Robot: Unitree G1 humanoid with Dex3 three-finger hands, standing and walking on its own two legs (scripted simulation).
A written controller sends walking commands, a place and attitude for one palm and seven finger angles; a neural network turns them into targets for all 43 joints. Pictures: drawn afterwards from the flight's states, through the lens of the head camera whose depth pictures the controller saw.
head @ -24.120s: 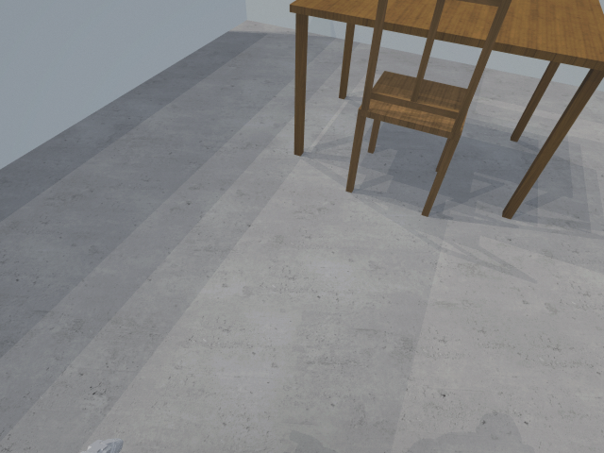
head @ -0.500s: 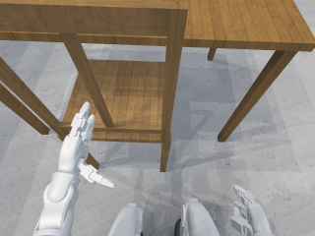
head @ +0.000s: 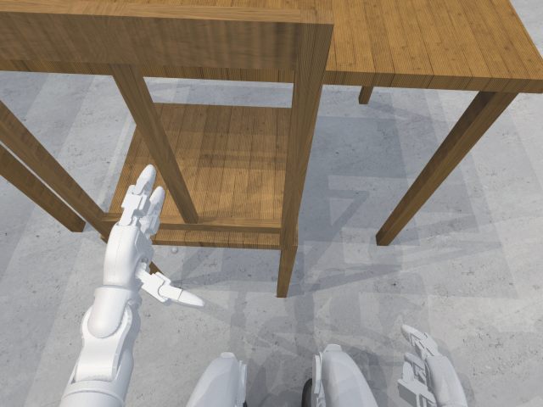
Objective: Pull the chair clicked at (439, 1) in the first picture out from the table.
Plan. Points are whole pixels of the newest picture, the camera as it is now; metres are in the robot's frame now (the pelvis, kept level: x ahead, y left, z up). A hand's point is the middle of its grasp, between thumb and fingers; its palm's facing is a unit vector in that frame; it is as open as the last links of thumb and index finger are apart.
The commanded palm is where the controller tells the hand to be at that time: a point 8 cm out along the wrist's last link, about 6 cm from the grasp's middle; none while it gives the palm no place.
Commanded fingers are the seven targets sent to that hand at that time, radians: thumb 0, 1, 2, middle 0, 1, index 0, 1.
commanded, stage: aim the fingers beside a spindle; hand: left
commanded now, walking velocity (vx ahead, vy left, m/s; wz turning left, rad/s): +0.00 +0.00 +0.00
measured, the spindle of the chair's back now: (167, 165) +0.44 +0.17 +0.06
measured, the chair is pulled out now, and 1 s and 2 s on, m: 0.04 0.04 0.04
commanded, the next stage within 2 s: push the fingers through the gap in 1.12 s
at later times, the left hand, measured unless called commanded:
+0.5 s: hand (181, 243) +0.34 +0.14 +0.02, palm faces -0.04 -1.00 -0.04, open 17.0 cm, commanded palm +0.32 +0.19 +0.03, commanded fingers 0.00 -0.50 0.30 -0.06 -0.08 -0.06 -0.08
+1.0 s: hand (182, 239) +0.34 +0.14 +0.02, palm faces -0.04 -1.00 -0.03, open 17.0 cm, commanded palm +0.32 +0.19 +0.02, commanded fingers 0.00 -0.50 0.30 -0.06 -0.08 -0.06 -0.08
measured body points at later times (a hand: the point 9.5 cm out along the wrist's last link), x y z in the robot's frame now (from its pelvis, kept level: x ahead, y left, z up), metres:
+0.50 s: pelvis +0.00 +0.00 +0.00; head +0.11 +0.01 +0.43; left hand +0.33 +0.20 +0.03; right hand +0.16 -0.24 -0.11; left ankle +0.00 +0.10 -0.62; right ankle +0.05 -0.12 -0.62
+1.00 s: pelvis +0.00 +0.00 +0.00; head +0.11 +0.00 +0.44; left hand +0.34 +0.19 +0.03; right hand +0.15 -0.25 -0.11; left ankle +0.00 +0.10 -0.62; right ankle +0.05 -0.12 -0.62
